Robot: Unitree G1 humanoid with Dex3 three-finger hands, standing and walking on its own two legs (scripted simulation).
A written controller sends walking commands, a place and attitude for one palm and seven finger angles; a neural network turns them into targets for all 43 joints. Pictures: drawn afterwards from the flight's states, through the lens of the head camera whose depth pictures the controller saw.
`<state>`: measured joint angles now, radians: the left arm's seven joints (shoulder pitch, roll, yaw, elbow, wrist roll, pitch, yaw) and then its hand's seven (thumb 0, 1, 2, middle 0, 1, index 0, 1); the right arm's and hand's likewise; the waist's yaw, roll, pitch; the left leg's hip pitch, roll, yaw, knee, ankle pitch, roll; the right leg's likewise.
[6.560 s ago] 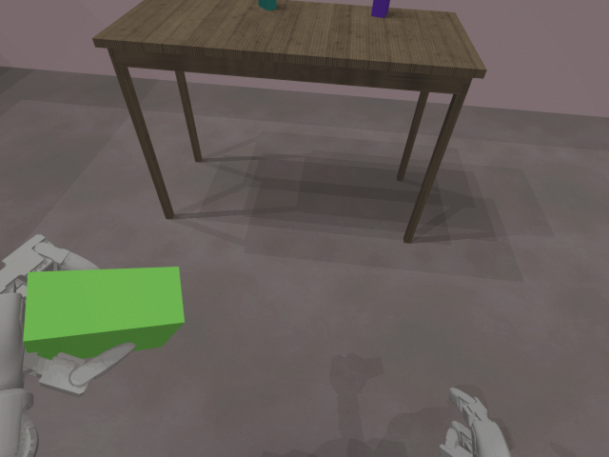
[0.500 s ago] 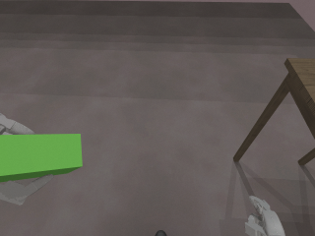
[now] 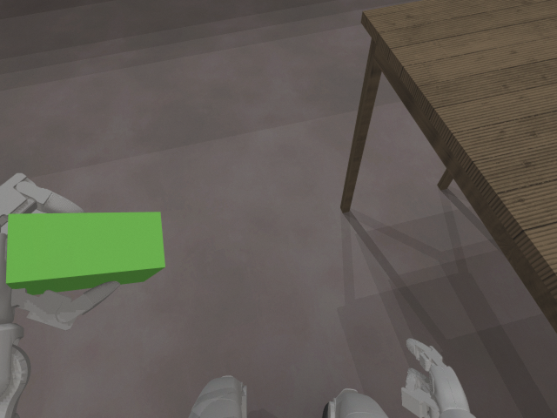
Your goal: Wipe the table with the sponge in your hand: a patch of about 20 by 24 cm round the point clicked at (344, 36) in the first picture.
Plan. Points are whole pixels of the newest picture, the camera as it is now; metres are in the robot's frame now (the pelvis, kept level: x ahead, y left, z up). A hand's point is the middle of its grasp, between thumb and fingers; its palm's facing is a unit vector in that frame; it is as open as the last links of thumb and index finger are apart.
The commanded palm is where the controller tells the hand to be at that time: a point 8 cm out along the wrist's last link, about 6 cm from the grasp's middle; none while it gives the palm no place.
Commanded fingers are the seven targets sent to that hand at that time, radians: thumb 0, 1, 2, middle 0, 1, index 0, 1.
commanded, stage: turn to face it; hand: left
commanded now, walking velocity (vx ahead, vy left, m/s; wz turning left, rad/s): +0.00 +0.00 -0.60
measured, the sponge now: (111, 252) +0.26 +0.20 +0.15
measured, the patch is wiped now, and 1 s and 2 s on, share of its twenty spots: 0.00 0.00 0.00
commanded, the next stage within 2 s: none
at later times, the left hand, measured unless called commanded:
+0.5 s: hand (170, 276) +0.23 +0.11 +0.17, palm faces +0.12 -0.90 -0.41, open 10.3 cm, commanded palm +0.19 +0.17 +0.20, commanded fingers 0.00 0.10 1.30 -1.20 -1.60 -1.20 -1.60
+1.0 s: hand (277, 353) +0.17 +0.01 +0.18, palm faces -0.15 -0.88 -0.45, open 10.3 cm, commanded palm +0.15 +0.07 +0.20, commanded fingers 0.00 0.10 1.30 -1.20 -1.60 -1.20 -1.60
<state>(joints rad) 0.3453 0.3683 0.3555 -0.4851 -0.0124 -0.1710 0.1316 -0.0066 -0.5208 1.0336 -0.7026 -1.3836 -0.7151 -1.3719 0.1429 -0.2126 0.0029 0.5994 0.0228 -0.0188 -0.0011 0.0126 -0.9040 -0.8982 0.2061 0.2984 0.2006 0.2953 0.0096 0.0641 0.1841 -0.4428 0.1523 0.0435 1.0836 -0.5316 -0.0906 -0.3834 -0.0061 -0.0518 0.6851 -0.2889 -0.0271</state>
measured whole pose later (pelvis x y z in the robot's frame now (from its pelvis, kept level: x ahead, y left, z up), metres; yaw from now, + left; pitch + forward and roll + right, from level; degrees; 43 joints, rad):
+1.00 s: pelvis -0.14 -0.07 +0.02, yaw -34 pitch +2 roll +3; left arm 0.51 0.39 0.35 -0.56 -0.05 -0.15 0.14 -0.01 -0.52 1.04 -0.70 -1.39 -0.71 -1.37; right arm 0.15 -0.26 -0.02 0.56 0.02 0.08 -0.01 0.01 -0.91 -0.90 0.20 0.30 0.20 0.29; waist 0.03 -0.04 0.06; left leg -0.34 0.01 0.03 0.73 -0.48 -0.06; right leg -0.39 0.10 0.09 0.43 -0.06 -0.09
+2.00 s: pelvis -0.31 -0.01 +0.01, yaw -72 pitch -2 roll +0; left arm 0.47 0.35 0.35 -0.53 -0.01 -0.15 0.13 -0.01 -0.52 1.03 -0.70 -1.39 -0.71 -1.38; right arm 0.20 -0.16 0.02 0.53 0.03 0.00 0.00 0.01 -0.91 -0.90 0.20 0.30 0.20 0.29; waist 0.09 0.01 0.08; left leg -0.23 0.16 0.16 0.59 -0.31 -0.07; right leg -0.49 0.00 -0.05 0.96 -0.43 0.06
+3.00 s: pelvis -0.44 +0.08 +0.02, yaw -95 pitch +1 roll +1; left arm 0.60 0.43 0.40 -0.54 -0.02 -0.21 0.14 0.00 -0.52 1.03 -0.70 -1.39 -0.70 -1.38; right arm 0.18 -0.23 -0.02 0.61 0.02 0.00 -0.03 0.01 -0.91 -0.90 0.20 0.30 0.20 0.29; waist -0.07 0.01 0.08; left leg -0.43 0.04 0.06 0.92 -0.40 -0.04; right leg -0.30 0.00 -0.09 0.48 -0.20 -0.06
